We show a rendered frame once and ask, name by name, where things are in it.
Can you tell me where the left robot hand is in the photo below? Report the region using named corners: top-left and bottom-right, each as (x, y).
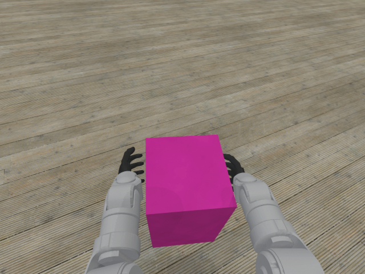
top-left (118, 147), bottom-right (145, 183)

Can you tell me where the left robot forearm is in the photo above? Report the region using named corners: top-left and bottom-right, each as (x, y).
top-left (84, 171), bottom-right (143, 274)

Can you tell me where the right robot forearm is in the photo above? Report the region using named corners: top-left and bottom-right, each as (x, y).
top-left (233, 172), bottom-right (325, 274)

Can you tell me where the carton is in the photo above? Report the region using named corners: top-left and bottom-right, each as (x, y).
top-left (145, 135), bottom-right (237, 248)

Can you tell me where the robot right upper arm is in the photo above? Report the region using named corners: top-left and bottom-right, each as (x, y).
top-left (255, 248), bottom-right (324, 274)

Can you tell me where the robot left upper arm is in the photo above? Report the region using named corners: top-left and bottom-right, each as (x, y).
top-left (87, 261), bottom-right (143, 274)

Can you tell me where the right robot hand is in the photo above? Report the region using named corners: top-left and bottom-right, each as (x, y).
top-left (223, 154), bottom-right (245, 192)

